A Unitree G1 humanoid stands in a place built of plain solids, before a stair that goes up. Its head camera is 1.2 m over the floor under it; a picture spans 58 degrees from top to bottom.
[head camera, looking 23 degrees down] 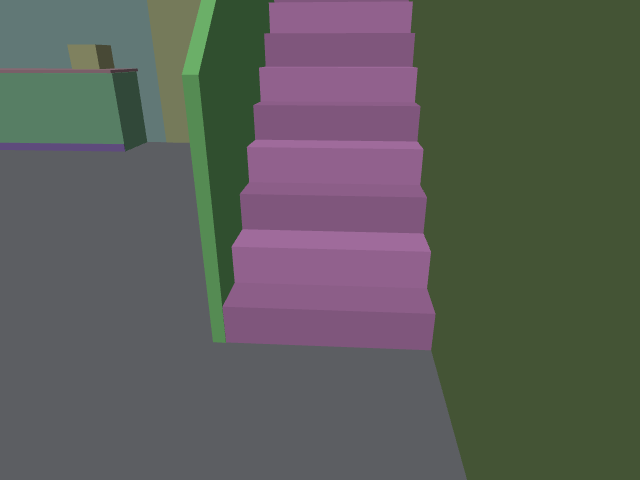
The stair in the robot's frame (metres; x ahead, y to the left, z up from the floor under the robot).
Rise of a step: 0.19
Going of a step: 0.22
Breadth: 0.92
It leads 4 degrees to the right of straight ahead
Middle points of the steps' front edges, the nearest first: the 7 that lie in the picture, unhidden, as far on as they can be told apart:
1.60 -0.03 0.19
1.82 -0.05 0.38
2.04 -0.06 0.57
2.26 -0.07 0.76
2.49 -0.09 0.95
2.71 -0.10 1.14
2.93 -0.11 1.33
